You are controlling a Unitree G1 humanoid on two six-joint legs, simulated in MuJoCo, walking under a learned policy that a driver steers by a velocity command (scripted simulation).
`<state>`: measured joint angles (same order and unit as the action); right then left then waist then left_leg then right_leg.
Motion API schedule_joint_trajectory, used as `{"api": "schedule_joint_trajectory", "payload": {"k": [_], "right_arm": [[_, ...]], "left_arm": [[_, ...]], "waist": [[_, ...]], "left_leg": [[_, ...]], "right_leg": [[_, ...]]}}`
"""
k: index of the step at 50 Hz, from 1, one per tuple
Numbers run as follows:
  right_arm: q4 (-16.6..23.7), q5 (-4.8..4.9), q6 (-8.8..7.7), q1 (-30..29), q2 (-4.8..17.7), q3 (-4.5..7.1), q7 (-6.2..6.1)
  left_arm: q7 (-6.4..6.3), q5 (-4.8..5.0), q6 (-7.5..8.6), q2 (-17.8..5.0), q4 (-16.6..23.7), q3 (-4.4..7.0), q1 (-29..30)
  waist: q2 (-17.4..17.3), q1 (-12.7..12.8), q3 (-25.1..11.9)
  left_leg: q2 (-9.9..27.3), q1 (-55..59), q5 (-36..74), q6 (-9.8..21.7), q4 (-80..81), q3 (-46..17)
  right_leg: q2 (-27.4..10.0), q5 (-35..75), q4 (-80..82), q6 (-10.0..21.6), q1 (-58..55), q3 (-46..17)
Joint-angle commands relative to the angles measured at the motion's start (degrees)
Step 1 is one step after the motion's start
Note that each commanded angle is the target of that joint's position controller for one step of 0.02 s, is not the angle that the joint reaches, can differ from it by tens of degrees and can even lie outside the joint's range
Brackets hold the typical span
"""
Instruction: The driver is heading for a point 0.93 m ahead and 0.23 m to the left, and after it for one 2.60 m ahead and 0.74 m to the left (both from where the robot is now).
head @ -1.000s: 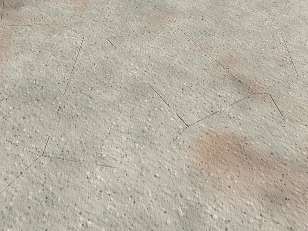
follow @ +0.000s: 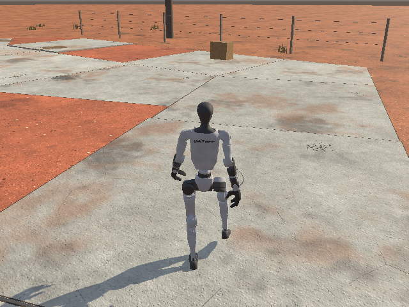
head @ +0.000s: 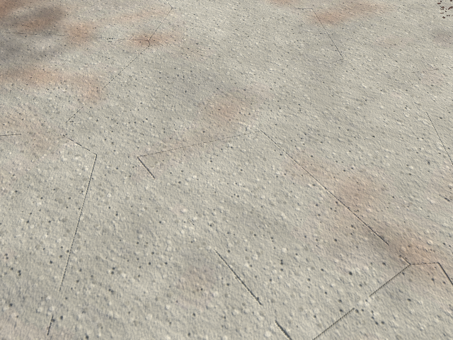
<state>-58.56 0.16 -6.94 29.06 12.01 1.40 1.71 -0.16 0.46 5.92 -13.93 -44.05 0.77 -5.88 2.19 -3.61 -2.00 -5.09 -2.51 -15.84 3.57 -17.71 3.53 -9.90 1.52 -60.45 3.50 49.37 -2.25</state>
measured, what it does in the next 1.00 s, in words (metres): walks ahead, turning left: right foot, then left foot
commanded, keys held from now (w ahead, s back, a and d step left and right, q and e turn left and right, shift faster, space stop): w+shift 0.04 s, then shift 0.42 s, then q+shift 0.48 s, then w+q+shift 0.06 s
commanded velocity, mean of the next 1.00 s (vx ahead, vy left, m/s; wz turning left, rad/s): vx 0.28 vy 0.00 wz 0.33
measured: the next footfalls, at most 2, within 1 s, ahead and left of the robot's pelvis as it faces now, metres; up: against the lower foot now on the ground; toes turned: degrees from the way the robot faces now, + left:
right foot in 0.20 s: +0.44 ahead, -0.13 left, +0.00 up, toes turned -2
left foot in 0.70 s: +0.40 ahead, +0.10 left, +0.00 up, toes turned +10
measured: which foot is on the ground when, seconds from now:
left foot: down 0.00-0.20, up 0.22-0.68, down 0.70-1.00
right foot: up 0.00-0.18, down 0.20-0.70, up 0.72-1.00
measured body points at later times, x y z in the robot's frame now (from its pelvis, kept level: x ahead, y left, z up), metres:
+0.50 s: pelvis +0.32 -0.04 +0.00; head +0.35 -0.05 +0.45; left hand +0.38 +0.21 -0.14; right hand +0.46 -0.29 -0.13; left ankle +0.39 +0.12 -0.70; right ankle +0.40 -0.12 -0.74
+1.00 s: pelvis +0.37 +0.02 +0.01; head +0.40 +0.07 +0.45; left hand +0.45 +0.34 -0.11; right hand +0.57 -0.22 -0.08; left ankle +0.36 +0.09 -0.74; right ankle +0.47 -0.14 -0.68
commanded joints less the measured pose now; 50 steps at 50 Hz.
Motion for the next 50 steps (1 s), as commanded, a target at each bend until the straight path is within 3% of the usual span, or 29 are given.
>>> {"api": "schedule_joint_trajectory", "payload": {"k": [1, 4, 6, 8, 9, 10, 11, 12, 13, 14, 15, 18, 20, 22, 24, 27, 31, 34, 35, 36, 37, 38, 39, 40, 41, 43, 47, 48, 50], "right_arm": [[5.1, 0.83, -1.84, -4.0, 7.6, 0.65, -1.36], [3.8, 1.07, -0.34, 0.6, 9.0, 0.62, -2.34], [3.0, 0.49, 1.31, 2.6, 10.4, 0.87, -2.69], [3.2, -0.76, 2.65, 1.5, 12.1, 1.39, -2.83], [3.9, -1.38, 3.39, -1.8, 12.8, 1.58, -2.73], [5.6, -1.95, 3.36, -3.0, 11.0, 0.98, -2.68], [4.4, -2.0, 2.41, 11.4, -1.8, -2.0, -1.36], [1.4, 0.67, 1.17, 14.6, 2.9, -1.62, -0.82], [4.4, 2.05, 0.97, 4.8, 7.4, -0.22, -1.05], [7.9, 1.53, 1.09, -4.1, 9.2, 0.02, -1.8], [8.8, 0.91, 1.53, -8.3, 8.9, 0.37, -2.36], [8.3, 0.28, 4.03, -4.5, 4.6, 0.25, -2.84], [8.6, 0.07, 4.92, -5.3, 2.8, -0.25, -3.5], [8.8, -0.48, 5.49, -7.5, 3.4, -0.28, -3.84], [8.5, -0.17, 6.29, -9.2, 4.9, 0.27, -3.72], [12.1, 0.28, 7.45, -16.8, 9.0, 1.79, -3.49], [15.3, 0.42, 7.89, -20.3, 8.4, 2.91, -2.85], [14.5, 0.54, 7.75, -15.7, 7.4, 3.93, -1.83], [14.4, 0.18, 7.74, -13.7, 9.9, 5.06, -1.83], [15.6, -0.13, 7.69, -12.4, 16.8, 6.84, -2.64], [16.3, -1.26, 6.64, -9.5, 18.3, 6.84, -2.35], [16.8, -1.74, 5.32, -9.8, 16.5, 6.66, -2.08], [18.0, -0.73, 4.6, -13.4, 15.7, 6.66, -2.24], [19.4, 0.56, 4.76, -16.2, 14.9, 6.61, -2.52], [20.3, 1.57, 5.32, -17.3, 13.9, 6.33, -2.96], [21.0, 1.29, 6.39, -15.8, 13.0, 6.06, -3.72], [23.0, 1.19, 7.46, -13.9, 14.5, 6.68, -4.97], [23.4, 1.55, 7.57, -13.4, 14.4, 6.69, -5.14], [24.2, 1.7, 7.29, -13.4, 14.8, 6.56, -5.06]], "left_arm": [[0.79, 0.17, 1.18, -1.8, 3.7, -0.03, 5.0], [2.68, 0.46, 2.33, -1.2, 6.1, -0.34, 12.1], [3.96, 0.15, 2.92, -2.2, 7.4, 0.24, 12.8], [3.96, 0.14, 2.8, -6.4, 5.2, 2.2, 2.9], [3.57, 0.24, 2.56, -8.5, 2.2, 3.19, -8.2], [2.81, -0.79, 2.0, -12.0, -0.2, 3.78, -17.6], [2.96, -3.68, 1.89, -16.5, -1.7, 4.13, -20.8], [3.37, -3.06, 1.72, -11.5, -2.2, 3.58, -23.9], [3.07, -1.91, 1.15, -9.8, -1.4, 3.19, -18.0], [2.57, -0.66, 0.81, -7.4, -1.0, 2.34, -11.1], [2.24, -1.01, 0.92, -5.9, -0.8, 1.67, -7.5], [2.43, -2.72, 1.54, -4.1, -2.5, 0.99, -4.2], [2.26, -2.87, 1.75, -5.0, -3.5, 1.11, -2.6], [1.65, -2.59, 1.04, -6.6, -4.2, 1.61, -2.3], [1.12, -2.2, 0.1, -7.5, -5.0, 1.86, -2.7], [-0.67, -1.6, -1.97, -11.1, -4.9, 3.34, -2.9], [-2.97, -0.35, -4.41, -11.1, -4.5, 4.25, -3.2], [-3.61, 0.68, -5.84, -10.5, -3.5, 4.54, -0.6], [-3.5, 0.66, -6.27, -8.7, -4.0, 4.33, -2.6], [-3.21, -1.3, -6.47, -5.9, -2.2, 3.75, -2.5], [-3.14, -2.15, -5.79, -5.6, 1.2, 3.4, 4.3], [-2.7, -1.7, -5.28, -6.3, 1.7, 3.53, 5.1], [-2.55, -0.95, -5.04, -7.7, 0.9, 4.05, 3.8], [-2.91, -1.25, -4.98, -8.1, -0.2, 4.35, 3.2], [-3.19, -1.54, -4.98, -8.7, 0.1, 4.61, 4.1], [-2.84, -0.99, -4.82, -7.3, 1.1, 4.46, 5.4], [-2.66, -0.27, -4.62, -6.3, 2.2, 4.16, 7.1], [-2.28, -0.09, -4.44, -6.7, 2.1, 4.22, 6.5], [-1.18, 0.51, -3.69, -7.2, 2.5, 4.51, 7.6]], "waist": [[-2.0, 1.9, 9.8], [-1.2, -0.6, 13.1], [-4.0, -0.2, 11.6], [-8.6, 5.3, 3.7], [-10.2, 11.6, -1.9], [-7.7, 14.9, -10.4], [15.1, 6.6, -23.1], [11.6, 10.1, -36.1], [8.1, 10.0, -27.8], [0.8, 8.2, -17.2], [-2.5, 6.5, -10.0], [-0.8, 0.8, -6.4], [0.7, -0.6, -5.5], [2.0, -0.2, -7.0], [2.5, 0.5, -7.5], [4.0, 3.3, -2.5], [3.0, 4.9, 0.3], [1.5, 2.3, -1.4], [-3.5, 2.2, -0.4], [-18.4, 4.4, 1.2], [-20.2, 1.4, 0.2], [-13.9, 1.9, -2.3], [-9.8, 3.8, -3.3], [-5.9, 4.5, -5.0], [-5.5, 4.5, -5.7], [-6.9, 4.4, -7.1], [-8.8, 3.5, -6.5], [-8.6, 3.3, -7.8], [-11.5, 2.3, -5.0]], "left_leg": [[12.7, -14.5, 8.9, 8.1, 15.0, -7.0], [13.9, -5.3, 16.7, 6.8, 14.1, -4.7], [15.6, 3.1, 31.6, 5.6, 8.5, -4.7], [16.1, 11.1, 53.7, 3.5, -3.7, -5.4], [14.5, 10.2, 60.1, 1.5, -16.5, -4.0], [11.8, -0.2, 47.0, -0.7, -33.3, -3.2], [-0.7, -25.0, -10.9, -4.7, -63.6, -5.5], [-2.9, -28.7, -19.8, -4.0, -73.2, -18.0], [1.6, -31.8, -17.2, -3.6, -71.9, -16.0], [5.2, -32.4, -13.1, -3.5, -65.2, -11.8], [6.7, -31.1, -11.2, -4.1, -62.0, -10.3], [10.1, -20.1, -8.4, -4.6, -50.6, -9.5], [10.2, -16.5, -6.5, -5.3, -39.6, -7.9], [9.8, -13.6, 0.2, -5.6, -31.4, -6.9], [9.5, -12.6, 6.4, -5.6, -27.3, -6.4], [9.6, -19.2, 2.6, -4.5, -28.3, -5.1], [10.3, -24.4, -4.1, -2.9, -26.5, -3.3], [7.0, -16.6, 3.0, -0.4, -14.4, 0.3], [8.3, -13.2, 10.6, 2.1, -6.8, -5.2], [20.3, -7.6, 28.7, 8.2, -2.6, -25.1], [24.9, -3.7, 34.2, 16.5, 0.2, -36.9], [23.5, -1.4, 34.0, 16.3, -0.4, -34.9], [20.6, 0.0, 34.4, 12.9, -2.1, -30.4], [19.0, 0.7, 33.4, 10.1, -3.4, -27.7], [18.1, 0.0, 32.9, 8.9, -3.7, -26.5], [15.9, -0.6, 33.6, 8.3, -3.9, -26.0], [13.8, 0.8, 26.9, 7.4, -3.9, -28.8], [13.0, 0.4, 13.0, 7.4, -1.8, -30.1], [12.4, -3.4, -13.8, 7.9, 3.5, -34.8]], "right_leg": [[1.3, 13.3, 14.7, -0.8, -9.4, 2.9], [4.7, 15.9, 29.0, -0.4, -11.5, 4.7], [8.1, 13.1, 33.4, 0.4, -13.5, 6.0], [12.4, 6.3, 31.8, 2.5, -22.1, 6.8], [12.9, 7.3, 32.4, 4.1, -32.6, 6.6], [4.9, 23.7, 28.0, 6.0, -50.4, 0.3], [-14.3, 43.7, 22.7, 19.1, -77.4, -25.0], [-15.6, 34.2, 30.7, 21.1, -82.6, -38.4], [-12.5, 29.5, 32.7, 17.3, -74.2, -28.9], [-9.4, 28.4, 35.3, 14.0, -61.6, -20.4], [-7.9, 31.9, 37.6, 13.2, -50.3, -16.5], [-3.8, 34.5, 43.1, 12.8, -34.5, -7.3], [-2.4, 37.7, 44.3, 12.6, -29.4, -2.6], [-1.7, 34.2, 44.7, 12.1, -29.0, -0.3], [-2.2, 21.8, 45.9, 11.1, -29.8, 0.7], [-5.4, -1.7, 47.9, 11.0, -31.0, -1.2], [-9.3, -9.6, 46.5, 10.2, -36.8, -3.0], [-6.2, -6.7, 38.3, 5.4, -37.6, 2.9], [-2.0, -11.2, 29.7, 1.2, -34.7, 6.8], [6.9, -26.7, 12.2, -4.7, -20.9, 12.5], [14.5, -39.4, 0.7, -5.9, -8.9, 4.0], [13.3, -37.3, -5.5, -5.3, -6.3, -2.0], [12.1, -31.9, -6.4, -4.7, -5.5, -3.8], [10.9, -28.0, -5.4, -4.9, -5.7, -4.3], [10.4, -25.7, -4.0, -5.1, -6.9, -4.6], [12.0, -22.4, -3.0, -5.7, -9.5, -4.6], [14.0, -19.3, 6.8, -6.9, -9.5, -5.9], [13.8, -17.8, 10.2, -6.9, -10.7, -6.1], [13.8, -16.3, 16.9, -6.9, -12.8, -6.0]]}}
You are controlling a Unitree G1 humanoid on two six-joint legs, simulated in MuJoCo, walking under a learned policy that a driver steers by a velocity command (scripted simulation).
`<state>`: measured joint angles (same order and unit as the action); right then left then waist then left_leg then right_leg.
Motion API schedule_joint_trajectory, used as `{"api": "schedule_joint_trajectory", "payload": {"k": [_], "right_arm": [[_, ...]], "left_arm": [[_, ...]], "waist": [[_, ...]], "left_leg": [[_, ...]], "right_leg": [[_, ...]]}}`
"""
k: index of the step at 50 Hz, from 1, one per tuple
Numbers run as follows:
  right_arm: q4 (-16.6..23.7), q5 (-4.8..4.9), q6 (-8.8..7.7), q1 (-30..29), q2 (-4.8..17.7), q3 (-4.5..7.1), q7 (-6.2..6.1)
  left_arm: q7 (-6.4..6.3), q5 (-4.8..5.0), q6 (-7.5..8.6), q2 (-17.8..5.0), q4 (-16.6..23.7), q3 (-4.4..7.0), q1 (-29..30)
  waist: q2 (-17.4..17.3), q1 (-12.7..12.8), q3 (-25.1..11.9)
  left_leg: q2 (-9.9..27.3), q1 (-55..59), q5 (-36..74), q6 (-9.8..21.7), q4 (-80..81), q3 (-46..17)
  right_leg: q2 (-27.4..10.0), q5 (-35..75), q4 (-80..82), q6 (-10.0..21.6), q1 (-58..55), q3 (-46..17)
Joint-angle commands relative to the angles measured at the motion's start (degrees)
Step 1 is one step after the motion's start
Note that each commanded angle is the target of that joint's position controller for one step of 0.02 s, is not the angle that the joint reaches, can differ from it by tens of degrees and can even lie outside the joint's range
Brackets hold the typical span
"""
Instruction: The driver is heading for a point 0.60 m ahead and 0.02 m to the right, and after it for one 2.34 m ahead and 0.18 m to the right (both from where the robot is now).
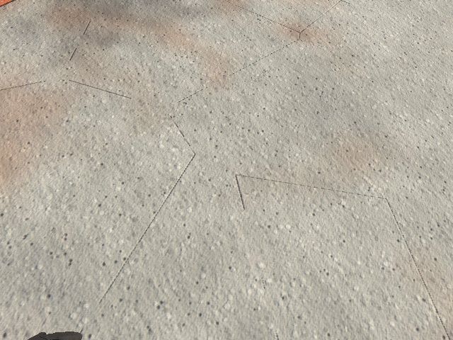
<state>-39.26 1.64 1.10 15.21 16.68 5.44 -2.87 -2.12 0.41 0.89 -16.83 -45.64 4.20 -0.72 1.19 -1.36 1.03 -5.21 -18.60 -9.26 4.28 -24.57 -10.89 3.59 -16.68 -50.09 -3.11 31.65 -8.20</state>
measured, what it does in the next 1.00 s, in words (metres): walks ahead: right foot, then left foot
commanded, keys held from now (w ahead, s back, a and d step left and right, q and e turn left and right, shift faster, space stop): w+q+shift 0.26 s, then w+shift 0.22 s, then w+e+shift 0.52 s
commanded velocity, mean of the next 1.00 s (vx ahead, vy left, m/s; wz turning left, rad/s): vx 0.82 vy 0.00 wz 0.15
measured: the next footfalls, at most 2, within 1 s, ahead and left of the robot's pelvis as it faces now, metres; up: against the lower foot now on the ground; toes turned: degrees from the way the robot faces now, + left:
right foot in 0.22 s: +0.12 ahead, -0.15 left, +0.00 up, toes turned +19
left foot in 0.68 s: +0.40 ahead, +0.31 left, +0.00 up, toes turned +20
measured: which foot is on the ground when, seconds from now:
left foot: down 0.00-0.20, up 0.22-0.66, down 0.68-1.00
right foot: up 0.00-0.20, down 0.22-0.68, up 0.70-1.00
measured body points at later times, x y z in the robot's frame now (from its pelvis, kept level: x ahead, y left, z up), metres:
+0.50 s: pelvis +0.17 +0.01 -0.01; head +0.19 +0.00 +0.44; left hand +0.02 +0.25 -0.13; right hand +0.46 -0.13 -0.09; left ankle +0.23 +0.23 -0.65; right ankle +0.09 -0.17 -0.75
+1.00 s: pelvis +0.51 +0.20 -0.02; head +0.52 +0.18 +0.43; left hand +0.69 +0.48 -0.08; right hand +0.54 -0.09 -0.16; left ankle +0.36 +0.30 -0.75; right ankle +0.71 +0.10 -0.66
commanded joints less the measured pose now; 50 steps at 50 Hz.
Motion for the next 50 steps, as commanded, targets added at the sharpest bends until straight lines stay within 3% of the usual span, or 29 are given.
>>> {"api": "schedule_joint_trajectory", "payload": {"k": [1, 5, 7, 9, 10, 11, 12, 13, 14, 16, 19, 24, 26, 29, 31, 32, 33, 34, 35, 36, 37, 38, 39, 40, 41, 42, 44, 47, 50], "right_arm": [[5.0, 0.04, -1.03, 0.4, 10.7, 2.54, -0.38], [5.8, 0.23, -1.79, -0.1, 10.2, 2.08, 0.17], [7.2, 0.26, -1.58, -2.4, 9.1, 1.4, 0.72], [9.2, 0.5, -1.34, -6.0, 7.1, 0.27, 1.27], [10.1, 0.52, -1.55, -7.0, 5.1, -0.48, 1.6], [9.8, 0.26, -1.74, -4.5, 0.3, -1.87, 1.99], [13.3, 0.87, -2.65, -4.4, -0.6, -2.53, 2.33], [15.0, 1.46, -3.49, -7.0, 3.5, -2.09, 2.71], [13.7, 0.56, -3.53, -7.9, 6.8, -1.27, 2.76], [11.9, -0.66, -3.72, -5.5, 5.2, -1.35, 3.05], [12.0, 0.33, -4.47, -6.6, 2.4, -2.21, 3.33], [13.1, 0.19, -5.07, -13.4, 1.6, -2.69, 4.2], [14.7, -0.4, -5.88, -18.5, -0.1, -3.56, 5.27], [16.1, 0.59, -7.39, -21.9, -0.5, -3.78, 7.14], [15.8, 0.61, -7.87, -18.8, 2.7, -2.35, 7.26], [15.0, 0.92, -7.66, -12.8, 5.8, -0.88, 6.65], [11.9, 1.45, -6.94, 0.0, 8.7, 0.88, 5.58], [9.2, 0.91, -5.76, 13.2, 12.5, 2.23, 3.97], [7.2, -1.94, -6.3, 16.3, 18.8, 2.78, 3.89], [6.4, -2.54, -6.72, 18.1, 13.6, 1.62, 4.25], [4.7, -1.71, -7.2, 14.6, 10.0, 0.59, 4.24], [3.5, -1.56, -7.34, 11.2, 7.6, -0.1, 4.38], [2.5, -2.3, -7.45, 7.5, 5.2, -0.51, 4.54], [1.8, -3.17, -7.74, 4.6, 2.6, -1.06, 4.47], [1.0, -2.83, -7.94, 2.2, 0.4, -1.32, 4.53], [0.3, -2.14, -8.11, 0.2, -0.3, -1.29, 4.48], [-0.6, -1.83, -8.47, -2.1, 0.3, -0.95, 4.18], [-1.2, -2.87, -8.56, -3.8, 2.7, -0.45, 3.08], [-1.9, -2.26, -8.44, -2.2, 6.9, 0.46, 2.26]], "left_arm": [[1.24, 0.64, 2.02, -4.8, 4.5, 1.26, 3.3], [2.39, 0.7, 5.22, -4.2, 6.1, 1.37, 4.7], [2.5, 1.53, 6.07, -4.6, 6.4, 1.82, 2.3], [2.3, 2.43, 6.6, -5.4, 5.5, 2.71, -3.8], [2.01, 2.37, 6.59, -7.3, 4.1, 3.64, -10.1], [1.72, 1.3, 6.41, -9.4, 3.6, 4.06, -17.4], [2.12, -1.18, 6.21, -12.9, 4.1, 4.03, -18.2], [2.28, -1.44, 6.38, -13.0, 4.5, 4.53, -14.1], [2.02, -0.35, 6.25, -9.0, 5.0, 3.46, -13.7], [2.08, -0.2, 5.76, -6.9, 4.6, 2.12, -15.4], [2.54, -1.13, 6.25, -6.4, 2.4, 1.36, -19.3], [2.28, -1.0, 6.0, -4.7, 0.1, 0.02, -22.9], [2.17, 0.51, 5.49, -4.8, -1.6, -0.64, -25.8], [1.83, 1.29, 4.42, -7.7, -2.3, -0.53, -27.7], [1.75, 0.99, 4.0, -10.4, -2.6, -0.13, -28.1], [1.71, 0.38, 3.88, -11.7, -3.4, 0.01, -28.7], [1.58, -0.27, 3.84, -11.8, -3.6, -0.2, -27.6], [1.6, -1.63, 4.53, -8.2, -1.5, -1.37, -26.8], [2.1, 0.0, 6.13, 3.5, 1.3, -3.96, -34.3], [2.01, 3.74, 7.2, -1.8, 1.8, -2.54, -29.7], [1.52, 5.27, 6.79, -4.0, 4.2, -1.47, -21.5], [1.21, 4.12, 6.25, -2.8, 4.9, -1.74, -18.7], [1.3, 2.34, 5.34, -2.5, 4.6, -1.4, -17.6], [1.98, 2.46, 3.99, -1.1, 4.0, -1.12, -20.7], [2.52, 2.97, 2.58, 0.2, 3.6, -1.1, -21.5], [2.79, 3.21, 1.27, 1.1, 4.0, -1.07, -20.8], [2.83, 2.3, -0.35, 1.4, 5.3, -1.01, -17.7], [3.3, 1.61, -0.45, 0.1, 7.7, -1.06, -13.4], [5.07, 1.3, 0.29, -1.7, 9.6, -1.14, -7.3]], "waist": [[-12.1, -0.3, -6.5], [-11.6, -1.3, -3.7], [-11.7, 0.1, -3.1], [-10.2, 3.9, -2.4], [-7.9, 6.5, -4.2], [-0.2, 7.8, -10.4], [8.9, 5.8, -8.0], [13.1, 4.7, -2.0], [8.7, 5.7, 0.7], [3.7, 4.8, 1.6], [4.0, 4.6, 4.4], [3.9, 5.2, 7.6], [3.7, 6.4, 8.8], [4.1, 6.5, 10.5], [7.8, 3.1, 6.6], [10.3, -1.3, 1.3], [11.2, -9.2, -5.7], [7.1, -14.8, -15.9], [-17.2, -7.3, -30.5], [-17.4, -9.1, -30.0], [-14.9, -8.8, -16.1], [-9.7, -6.8, -9.3], [-7.6, -4.0, -4.8], [-10.9, -0.5, -4.0], [-11.1, 1.0, -2.3], [-10.6, 2.1, 0.3], [-7.2, 3.2, 5.2], [-5.3, 4.5, 9.0], [-0.3, 3.0, 10.5]], "left_leg": [[12.7, 11.5, -24.3, 7.5, 11.6, -22.2], [11.2, 7.3, -23.5, 7.3, 10.0, -23.1], [9.9, 1.4, -23.2, 6.8, 8.7, -23.8], [7.7, -8.1, -24.7, 4.7, 4.5, -23.0], [5.3, -15.9, -26.7, 1.9, -2.4, -19.3], [0.7, -21.8, -28.5, -0.8, -19.2, -9.8], [-0.8, -34.7, -24.8, -1.0, -29.9, -3.6], [6.6, -42.8, -18.6, -1.9, -38.0, -0.1], [8.8, -43.6, -14.7, -2.5, -42.5, 2.1], [9.7, -40.2, -9.2, -2.5, -47.6, 3.3], [9.4, -39.0, -1.4, -2.5, -48.9, 2.9], [8.8, -38.2, 8.4, -3.7, -37.9, 5.1], [11.0, -33.1, 11.2, -3.4, -29.1, 10.5], [9.5, -24.6, 8.2, -2.9, -18.4, 12.0], [5.6, -12.6, 2.3, -1.9, -12.7, 13.2], [3.5, -2.2, -0.8, -0.6, -11.9, 14.1], [2.7, 15.2, -1.7, 0.4, -11.7, 14.6], [13.7, 38.4, -7.7, 1.6, -16.2, 2.7], [28.8, 51.4, -35.7, 7.5, -3.7, -28.4], [29.5, 46.2, -43.9, 6.7, 8.6, -38.9], [28.4, 38.5, -35.8, 4.6, 9.7, -30.5], [27.6, 30.0, -25.8, 4.1, 8.2, -21.0], [24.6, 20.9, -17.5, 3.2, 8.5, -12.3], [23.4, 15.2, -13.4, 3.1, 9.2, -6.5], [22.3, 12.1, -10.1, 2.9, 10.9, -1.5], [22.2, 9.7, -6.8, 2.4, 12.7, 3.0], [21.4, 7.1, 0.9, 1.5, 14.8, 10.6], [19.5, 5.7, 4.7, 2.0, 17.9, 19.0], [18.6, 10.4, 8.6, 0.6, 19.9, 25.4]], "right_leg": [[0.3, 1.8, 8.9, -0.2, 4.1, -0.1], [0.4, 1.4, 17.4, 0.4, -3.4, 0.5], [0.5, 1.7, 20.9, 0.6, -12.1, 1.8], [-1.6, 6.1, 27.8, 1.8, -25.4, 2.8], [-6.0, 6.3, 29.5, 3.3, -36.3, 1.4], [-16.7, -4.5, 30.0, 6.6, -46.9, -9.0], [-26.8, -20.9, 35.7, 12.5, -47.8, -27.0], [-30.6, -28.4, 38.5, 15.3, -42.5, -32.8], [-27.4, -27.2, 38.7, 14.1, -39.9, -27.2], [-20.7, -19.5, 38.6, 10.9, -34.8, -16.4], [-17.2, -12.0, 41.4, 11.8, -29.3, -8.0], [-16.8, 2.2, 44.1, 12.4, -28.1, 1.9], [-17.3, 6.6, 46.5, 12.9, -27.3, 2.3], [-19.2, 13.6, 47.0, 13.0, -29.3, 3.2], [-19.8, 35.0, 40.7, 12.1, -31.8, 4.1], [-19.9, 49.6, 32.3, 11.5, -32.1, 4.9], [-17.9, 55.2, 18.0, 9.9, -25.5, 7.1], [-15.1, 38.0, -2.2, 7.9, -8.6, 5.8], [-5.1, -10.3, -23.9, 6.3, 5.5, 0.3], [-5.4, -9.6, -31.6, 7.0, 9.1, -4.2], [-7.3, -5.6, -35.1, 6.8, 16.8, -1.2], [-10.1, -1.8, -33.9, 6.8, 17.5, 0.5], [-12.2, 1.6, -30.9, 6.8, 13.5, 1.3], [-13.9, 4.0, -29.7, 6.7, 9.3, 0.7], [-14.7, 4.1, -28.8, 6.7, 7.3, 1.1], [-15.2, 3.2, -27.8, 6.6, 7.8, 1.5], [-15.4, 5.2, -26.4, 6.3, 11.0, 2.1], [-14.2, 15.2, -18.2, 5.6, 12.9, 3.9], [-12.8, 22.9, -5.6, 7.6, 10.5, 9.1]]}}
